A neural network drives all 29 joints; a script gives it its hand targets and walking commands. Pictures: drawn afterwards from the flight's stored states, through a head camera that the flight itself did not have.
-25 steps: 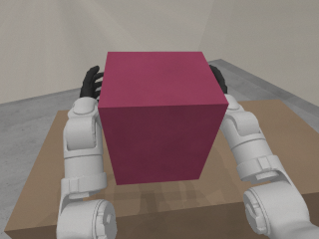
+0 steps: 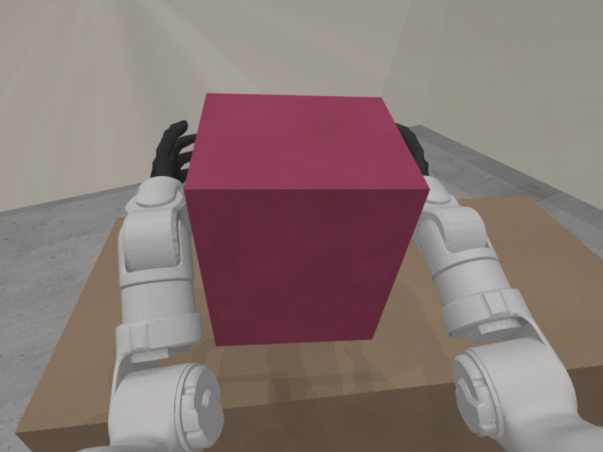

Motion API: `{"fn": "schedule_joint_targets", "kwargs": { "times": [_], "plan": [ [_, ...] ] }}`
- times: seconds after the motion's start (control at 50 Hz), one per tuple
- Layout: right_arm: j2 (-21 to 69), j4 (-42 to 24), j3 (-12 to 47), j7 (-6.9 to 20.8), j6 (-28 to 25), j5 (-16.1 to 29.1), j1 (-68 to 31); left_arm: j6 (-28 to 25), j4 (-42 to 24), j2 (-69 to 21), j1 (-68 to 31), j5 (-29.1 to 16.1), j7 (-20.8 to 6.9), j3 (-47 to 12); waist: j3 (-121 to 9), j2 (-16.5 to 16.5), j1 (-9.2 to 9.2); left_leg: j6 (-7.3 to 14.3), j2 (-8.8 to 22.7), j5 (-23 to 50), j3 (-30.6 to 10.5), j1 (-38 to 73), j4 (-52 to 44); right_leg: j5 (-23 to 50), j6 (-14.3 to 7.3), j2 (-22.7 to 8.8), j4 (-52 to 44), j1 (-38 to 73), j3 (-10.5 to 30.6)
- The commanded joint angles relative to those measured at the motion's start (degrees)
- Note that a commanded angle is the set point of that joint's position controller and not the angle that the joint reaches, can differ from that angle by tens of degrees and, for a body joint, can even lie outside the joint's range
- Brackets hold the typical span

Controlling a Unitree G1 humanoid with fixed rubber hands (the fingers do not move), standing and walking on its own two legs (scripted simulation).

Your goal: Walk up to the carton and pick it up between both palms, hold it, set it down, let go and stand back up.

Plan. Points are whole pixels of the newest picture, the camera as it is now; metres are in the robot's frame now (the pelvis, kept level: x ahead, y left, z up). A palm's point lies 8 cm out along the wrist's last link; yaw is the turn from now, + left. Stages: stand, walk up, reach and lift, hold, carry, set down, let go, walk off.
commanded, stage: hold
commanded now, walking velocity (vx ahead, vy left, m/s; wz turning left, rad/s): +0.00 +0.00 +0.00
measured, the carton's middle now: (295, 226) +0.34 +0.00 +0.21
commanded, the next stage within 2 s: none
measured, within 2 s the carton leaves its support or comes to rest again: neither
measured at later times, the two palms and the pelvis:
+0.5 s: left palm (169, 186) +0.38 +0.16 +0.24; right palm (398, 183) +0.38 -0.14 +0.24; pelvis +0.01 +0.01 +0.00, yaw +0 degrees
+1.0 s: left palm (172, 189) +0.36 +0.15 +0.25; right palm (407, 186) +0.37 -0.15 +0.24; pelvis +0.01 +0.00 +0.00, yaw +0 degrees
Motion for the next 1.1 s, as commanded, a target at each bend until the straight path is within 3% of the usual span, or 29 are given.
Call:
{"fn": "schedule_joint_targets", "kwargs": {
  "times": [0.0, 0.2, 0.46, 0.66, 0.8, 0.92, 1.08],
  "plan": [
    [38.5, -12.3, 15.8, 5.6, -2.9, 4.1, -48.7, -3.1, 3.0, -29.9, -41.1, -8.3, -7.3, -25.5, -15.1, 1.6, 0.52, 1.3, -4.3, 2.5, 2.6, 6.0, -2.8, 1.4, 3.6, 2.8, -4.6, -6.6, -0.8],
    [37.2, -9.1, 14.8, 5.4, -3.7, 4.4, -48.2, -4.3, 5.2, -29.6, -40.6, -8.4, -6.4, -23.9, -16.3, 1.9, 0.34, 1.0, -4.3, 5.7, 2.5, 7.4, -2.2, 3.8, 3.9, 3.3, -4.3, -6.3, -1.2],
    [36.6, -14.9, 18.3, 4.9, -4.1, 7.2, -45.5, -4.3, -3.2, -31.7, -38.9, -10.9, -4.6, -30.6, -20.2, 4.9, -1.05, -1.3, -4.1, 15.3, 1.4, 9.7, 0.9, 10.5, 3.4, 4.2, -2.8, -5.1, -1.9],
    [36.3, -22.1, 22.6, 3.1, -3.2, 9.3, -41.5, -2.7, -9.4, -30.7, -32.6, -10.7, -5.3, -32.5, -21.8, 3.6, -1.18, -1.9, -4.4, 21.6, 1.1, 11.9, 2.5, 21.1, 4.1, 4.2, -1.8, -1.3, -1.5],
    [37.3, -25.4, 23.8, 2.6, -2.5, 9.4, -41.5, -2.5, -11.5, -29.7, -33.0, -10.8, -5.8, -32.8, -21.7, 2.5, -0.78, -1.3, -4.6, 18.4, 1.2, 11.1, 2.0, 20.6, 4.4, 3.7, -1.7, -1.7, -1.2],
    [37.5, -20.0, 20.9, 3.1, -1.3, 7.4, -41.6, -2.1, -6.8, -28.6, -34.6, -8.9, -6.5, -29.7, -15.5, 2.2, -0.27, -0.3, -4.5, 10.4, 2.1, 8.0, -0.4, 12.6, 4.3, 3.1, -2.9, -4.4, -0.9],
    [37.7, -17.2, 19.1, 3.5, -1.7, 5.9, -44.0, -1.9, -1.5, -29.4, -35.5, -8.4, -7.6, -27.3, -15.5, 0.8, -0.28, 0.4, -4.6, 8.0, 2.5, 8.0, -1.3, 9.7, 4.4, 3.0, -3.8, -4.9, -0.8]
  ]
}}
